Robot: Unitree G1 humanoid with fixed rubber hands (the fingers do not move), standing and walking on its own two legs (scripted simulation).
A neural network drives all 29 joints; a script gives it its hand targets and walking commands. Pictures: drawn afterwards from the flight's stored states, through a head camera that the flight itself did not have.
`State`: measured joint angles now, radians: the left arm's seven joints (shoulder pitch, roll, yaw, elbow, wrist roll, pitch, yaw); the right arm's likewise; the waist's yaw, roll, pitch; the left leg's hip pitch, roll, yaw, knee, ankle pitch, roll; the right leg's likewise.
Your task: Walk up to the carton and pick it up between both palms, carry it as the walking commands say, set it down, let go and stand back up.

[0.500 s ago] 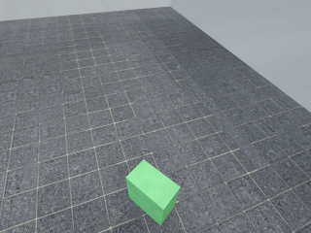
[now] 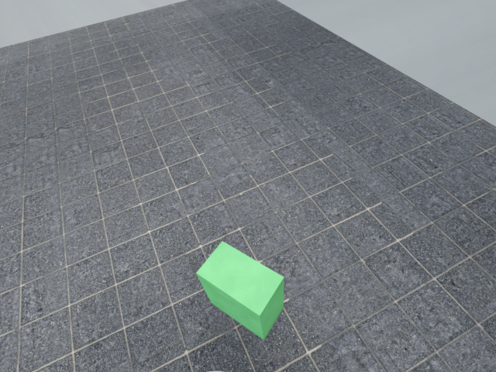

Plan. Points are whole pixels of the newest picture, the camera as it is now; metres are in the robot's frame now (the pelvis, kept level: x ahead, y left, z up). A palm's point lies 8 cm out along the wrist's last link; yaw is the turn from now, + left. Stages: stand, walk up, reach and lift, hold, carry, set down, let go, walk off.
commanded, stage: walk up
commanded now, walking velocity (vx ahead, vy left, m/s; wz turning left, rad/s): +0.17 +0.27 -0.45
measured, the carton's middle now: (243, 291) +0.50 +0.11 -0.62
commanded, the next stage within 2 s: none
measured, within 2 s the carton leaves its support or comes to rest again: neither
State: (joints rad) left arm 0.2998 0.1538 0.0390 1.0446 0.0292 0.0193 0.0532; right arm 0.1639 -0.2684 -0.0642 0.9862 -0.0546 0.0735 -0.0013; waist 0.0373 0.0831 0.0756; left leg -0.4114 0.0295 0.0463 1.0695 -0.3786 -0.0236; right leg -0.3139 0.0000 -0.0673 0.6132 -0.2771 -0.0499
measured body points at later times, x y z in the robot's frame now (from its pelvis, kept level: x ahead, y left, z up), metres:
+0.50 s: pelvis +0.05 +0.13 +0.00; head +0.10 +0.12 +0.45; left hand +0.04 +0.41 -0.13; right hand +0.17 -0.12 -0.13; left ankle +0.07 +0.24 -0.73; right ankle +0.03 -0.08 -0.72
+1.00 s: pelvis +0.14 +0.24 +0.00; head +0.18 +0.23 +0.45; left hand +0.36 +0.41 -0.14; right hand +0.03 +0.05 -0.15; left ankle +0.13 +0.34 -0.67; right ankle +0.10 +0.14 -0.73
